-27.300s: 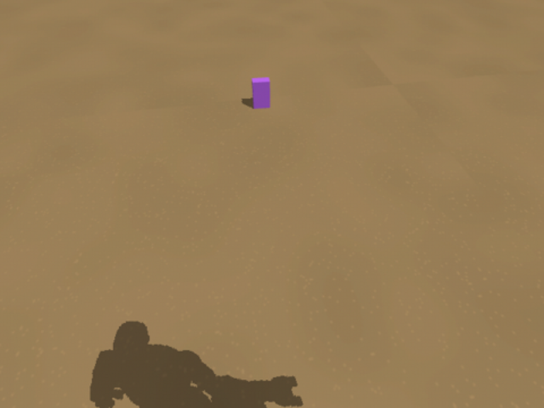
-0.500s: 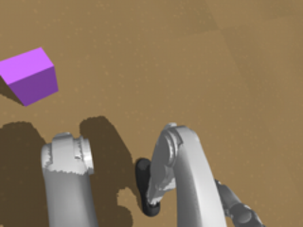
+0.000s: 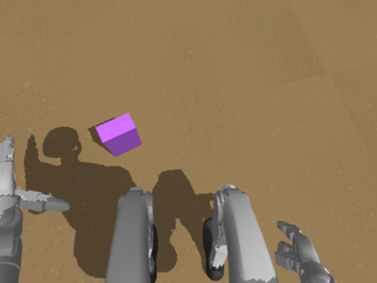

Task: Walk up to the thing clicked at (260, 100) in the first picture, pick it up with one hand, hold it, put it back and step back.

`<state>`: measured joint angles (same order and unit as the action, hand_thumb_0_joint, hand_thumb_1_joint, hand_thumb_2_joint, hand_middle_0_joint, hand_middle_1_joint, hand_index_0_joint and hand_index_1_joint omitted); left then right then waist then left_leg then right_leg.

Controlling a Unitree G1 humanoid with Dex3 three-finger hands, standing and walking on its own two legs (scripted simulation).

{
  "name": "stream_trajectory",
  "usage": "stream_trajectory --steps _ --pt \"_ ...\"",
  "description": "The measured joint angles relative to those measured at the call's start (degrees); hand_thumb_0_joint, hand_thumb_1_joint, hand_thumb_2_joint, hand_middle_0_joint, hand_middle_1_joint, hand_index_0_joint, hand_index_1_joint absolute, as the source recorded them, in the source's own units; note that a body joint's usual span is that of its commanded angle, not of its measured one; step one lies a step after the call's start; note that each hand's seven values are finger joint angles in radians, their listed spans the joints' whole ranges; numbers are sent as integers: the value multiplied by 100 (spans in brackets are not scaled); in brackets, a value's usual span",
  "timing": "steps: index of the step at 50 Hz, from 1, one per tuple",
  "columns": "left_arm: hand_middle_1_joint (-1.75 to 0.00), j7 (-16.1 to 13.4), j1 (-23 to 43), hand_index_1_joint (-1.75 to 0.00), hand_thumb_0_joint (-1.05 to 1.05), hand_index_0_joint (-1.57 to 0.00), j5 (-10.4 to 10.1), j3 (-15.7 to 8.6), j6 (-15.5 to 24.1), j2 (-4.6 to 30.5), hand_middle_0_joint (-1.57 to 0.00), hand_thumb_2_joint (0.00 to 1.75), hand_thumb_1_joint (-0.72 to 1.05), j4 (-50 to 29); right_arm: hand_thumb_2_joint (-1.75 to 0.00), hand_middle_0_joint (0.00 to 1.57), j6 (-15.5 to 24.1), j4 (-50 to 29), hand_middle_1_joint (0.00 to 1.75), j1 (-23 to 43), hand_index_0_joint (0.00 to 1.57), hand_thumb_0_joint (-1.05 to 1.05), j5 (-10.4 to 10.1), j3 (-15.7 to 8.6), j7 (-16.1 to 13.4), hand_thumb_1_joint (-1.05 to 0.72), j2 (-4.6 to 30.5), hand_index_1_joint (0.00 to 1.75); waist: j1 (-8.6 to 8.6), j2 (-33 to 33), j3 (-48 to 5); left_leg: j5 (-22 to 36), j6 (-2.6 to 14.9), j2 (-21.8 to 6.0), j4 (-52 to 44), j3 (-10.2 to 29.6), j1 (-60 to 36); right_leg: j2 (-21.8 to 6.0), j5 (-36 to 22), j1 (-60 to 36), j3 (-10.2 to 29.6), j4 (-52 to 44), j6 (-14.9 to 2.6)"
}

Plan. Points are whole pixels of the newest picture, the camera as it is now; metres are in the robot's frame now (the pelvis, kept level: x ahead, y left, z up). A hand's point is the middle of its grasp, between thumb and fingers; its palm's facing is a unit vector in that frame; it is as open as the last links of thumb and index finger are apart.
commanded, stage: home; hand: left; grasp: from the side
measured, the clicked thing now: (121, 136) +0.51 +0.23 -0.40
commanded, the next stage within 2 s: none
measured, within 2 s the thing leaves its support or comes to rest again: neither
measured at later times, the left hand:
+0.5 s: hand (17, 204) +0.26 +0.23 +0.11, palm faces +0.17 -0.92 -0.36, open 17.3 cm
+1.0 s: hand (6, 251) +0.22 +0.19 +0.17, palm faces +0.17 -0.94 -0.30, open 17.3 cm
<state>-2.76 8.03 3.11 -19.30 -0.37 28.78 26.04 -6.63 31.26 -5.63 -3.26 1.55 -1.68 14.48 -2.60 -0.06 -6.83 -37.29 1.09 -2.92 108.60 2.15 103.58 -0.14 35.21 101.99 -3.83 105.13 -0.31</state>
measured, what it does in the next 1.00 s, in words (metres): rises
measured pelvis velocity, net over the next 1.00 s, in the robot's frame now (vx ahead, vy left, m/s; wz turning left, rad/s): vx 0.07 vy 0.00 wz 0.08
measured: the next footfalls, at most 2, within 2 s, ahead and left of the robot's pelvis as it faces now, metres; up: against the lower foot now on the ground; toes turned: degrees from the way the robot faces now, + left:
none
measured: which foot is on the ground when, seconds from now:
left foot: down 0.00-1.00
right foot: down 0.00-1.00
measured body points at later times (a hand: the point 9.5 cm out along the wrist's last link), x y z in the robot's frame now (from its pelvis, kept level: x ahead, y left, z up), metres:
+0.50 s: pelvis +0.07 +0.00 +0.20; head +0.12 +0.02 +0.65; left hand +0.25 +0.28 +0.13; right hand +0.22 -0.25 +0.12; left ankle +0.08 +0.12 -0.46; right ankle +0.09 -0.12 -0.46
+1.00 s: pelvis +0.07 +0.00 +0.23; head +0.09 +0.00 +0.68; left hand +0.21 +0.24 +0.19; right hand +0.26 -0.23 +0.16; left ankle +0.08 +0.12 -0.46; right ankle +0.09 -0.12 -0.46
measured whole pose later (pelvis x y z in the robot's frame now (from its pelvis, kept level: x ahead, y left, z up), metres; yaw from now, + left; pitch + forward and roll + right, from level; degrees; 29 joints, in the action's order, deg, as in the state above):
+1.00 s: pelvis +0.07 +0.00 +0.23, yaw +4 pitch +7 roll -2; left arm -8.5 -26.9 -0.4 1.1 -15.4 12.2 0.4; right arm 6.1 27.4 -15.6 -0.7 2.3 -10.2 12.3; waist -1.0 1.7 -6.0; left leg -26.3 -0.2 -1.6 54.7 1.1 35.8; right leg -0.2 25.3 34.2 -3.7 52.2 -0.5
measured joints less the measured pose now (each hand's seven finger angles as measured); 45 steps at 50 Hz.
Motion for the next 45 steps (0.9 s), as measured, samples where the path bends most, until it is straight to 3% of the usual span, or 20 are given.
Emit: stream_trajectory --steps 7,16,24,32,37,45 --pt "-7 -435 -542 -7 -1 -7 -92 360 -359 -312 -8 9 -48 -53 -90 20 345 -25 30 -88 20 1 49 -12 -345 -90 -76 30 -52 -29 -288 151 -123 32 -1386 49 -1552 3 -83 -1563 -75 -1338 -94" --pt "-6 -635 -1218 -6 -1 -6 -231 920 -816 -845 -6 7 -51 -98 -90 20 663 -33 30 -458 20 0 94 -78 -516 -90 -15 30 -77 91 -367 408 -134 42 -2952 12 -3545 28 -336 -3581 -67 -2927 -62" --pt "-6 -744 -2134 -6 -1 -6 -348 1492 -1209 -1305 -6 6 -51 -940 -90 20 745 -103 30 -946 20 1 73 -17 -671 -90 -123 30 -83 108 -280 704 -111 58 -4219 -70 -5186 38 -654 -5223 -9 -4219 -12" --pt "-6 -773 -3217 -6 -1 -6 -412 1982 -1483 -1538 -6 7 -50 -2210 -90 20 862 -307 30 -1195 20 1 92 24 -815 -90 -243 30 -33 295 -314 884 -73 80 -5007 -170 -6275 32 -858 -6291 77 -5009 36" --pt "-6 -688 -3542 -6 -1 -6 -402 2104 -1514 -1627 -6 7 -50 -2604 -90 20 971 -400 30 -1158 20 1 132 56 -840 -90 -298 30 61 314 -238 955 -70 106 -5216 -182 -6602 10 -907 -6605 86 -5184 41" --pt "-6 -583 -3512 -6 -1 -6 -363 2039 -1496 -1653 -6 7 -50 -2542 -90 20 1193 -473 30 -1000 20 1 226 87 -834 -90 -271 30 155 194 35 1071 -111 131 -5333 -136 -6714 -11 -966 -6712 39 -5240 2"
